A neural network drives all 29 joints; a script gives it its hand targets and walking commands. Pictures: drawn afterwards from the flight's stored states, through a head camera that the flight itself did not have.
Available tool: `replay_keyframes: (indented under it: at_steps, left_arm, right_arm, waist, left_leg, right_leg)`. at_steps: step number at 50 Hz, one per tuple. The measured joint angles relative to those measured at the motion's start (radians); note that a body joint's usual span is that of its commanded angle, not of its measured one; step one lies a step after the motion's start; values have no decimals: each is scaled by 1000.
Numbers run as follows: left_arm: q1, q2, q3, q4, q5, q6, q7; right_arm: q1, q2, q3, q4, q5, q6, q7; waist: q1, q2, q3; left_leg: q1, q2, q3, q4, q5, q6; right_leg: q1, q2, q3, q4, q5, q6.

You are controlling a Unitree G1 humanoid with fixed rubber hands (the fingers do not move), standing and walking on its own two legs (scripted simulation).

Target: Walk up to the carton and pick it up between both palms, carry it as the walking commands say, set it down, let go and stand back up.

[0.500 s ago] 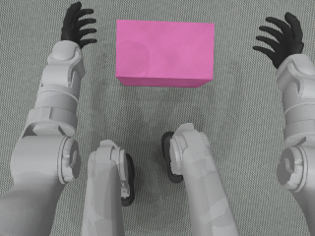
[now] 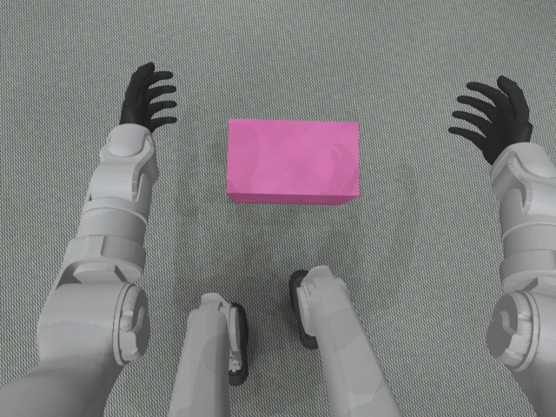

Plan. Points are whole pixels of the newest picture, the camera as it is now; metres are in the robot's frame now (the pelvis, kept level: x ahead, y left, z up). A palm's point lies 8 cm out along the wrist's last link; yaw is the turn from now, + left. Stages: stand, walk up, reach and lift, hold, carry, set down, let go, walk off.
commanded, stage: set down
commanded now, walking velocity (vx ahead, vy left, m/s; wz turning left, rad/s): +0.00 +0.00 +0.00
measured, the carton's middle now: (290, 166) +0.51 -0.12 -0.49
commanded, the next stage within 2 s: let go in 0.28 s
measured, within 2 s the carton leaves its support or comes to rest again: neither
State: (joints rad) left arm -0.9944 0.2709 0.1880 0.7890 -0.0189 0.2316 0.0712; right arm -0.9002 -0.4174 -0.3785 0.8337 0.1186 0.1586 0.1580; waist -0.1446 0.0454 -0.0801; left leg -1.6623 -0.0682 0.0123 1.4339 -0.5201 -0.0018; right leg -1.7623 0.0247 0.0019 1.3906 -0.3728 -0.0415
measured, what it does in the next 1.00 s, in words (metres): rises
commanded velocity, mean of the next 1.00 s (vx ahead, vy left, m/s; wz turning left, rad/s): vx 0.00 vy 0.00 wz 0.00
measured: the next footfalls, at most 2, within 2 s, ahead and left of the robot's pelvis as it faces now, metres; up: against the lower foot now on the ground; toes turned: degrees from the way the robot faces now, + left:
none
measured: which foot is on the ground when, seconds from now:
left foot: down 0.00-1.00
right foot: down 0.00-1.00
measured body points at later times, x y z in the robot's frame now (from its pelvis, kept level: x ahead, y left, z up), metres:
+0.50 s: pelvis +0.02 -0.02 +0.09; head +0.27 -0.06 +0.46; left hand +0.47 +0.13 -0.02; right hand +0.38 -0.34 -0.03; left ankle +0.05 +0.12 -0.55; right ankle +0.10 -0.09 -0.55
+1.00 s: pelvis +0.08 +0.00 +0.18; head +0.15 +0.00 +0.62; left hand +0.29 +0.22 +0.09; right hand +0.24 -0.24 +0.09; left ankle +0.05 +0.12 -0.55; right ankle +0.10 -0.09 -0.55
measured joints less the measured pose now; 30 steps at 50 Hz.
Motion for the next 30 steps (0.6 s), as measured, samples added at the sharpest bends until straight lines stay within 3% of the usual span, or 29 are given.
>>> replay_keyframes:
  at_steps: [9,15,21,27,30]
  left_arm:
    - [83,5,-73,-91,-25,18,-19]
    - [64,-50,-6,47,53,-8,-32]
    - [75,-59,53,64,98,-57,-20]
    - [413,-106,-14,-183,66,-70,8]
    - [577,-132,-28,-256,61,-63,12]
  right_arm:
    - [106,43,-32,-81,-12,9,7]
    - [87,27,-17,7,-37,-16,15]
    - [111,54,-1,29,-79,-46,5]
    - [423,78,128,-216,-108,-66,23]
    - [560,87,169,-279,-91,-52,27]
  waist:
    - [-15,-3,-10]
    - [-15,3,-12]
    - [14,-9,20]
    - [42,-11,35]
    - [49,-35,49]
  left_leg:
    - [146,-1,-49,-186,66,-21]
    - [255,10,-50,-282,93,-20]
    - [305,12,-35,-354,127,-22]
    - [442,8,-46,-459,152,-28]
    - [581,14,-46,-525,157,-24]
  right_leg:
    - [163,-5,-35,-189,50,-19]
    - [272,6,-31,-287,78,-17]
    - [312,9,-12,-342,107,-21]
    - [444,4,-16,-426,116,-33]
    - [577,10,-12,-481,116,-34]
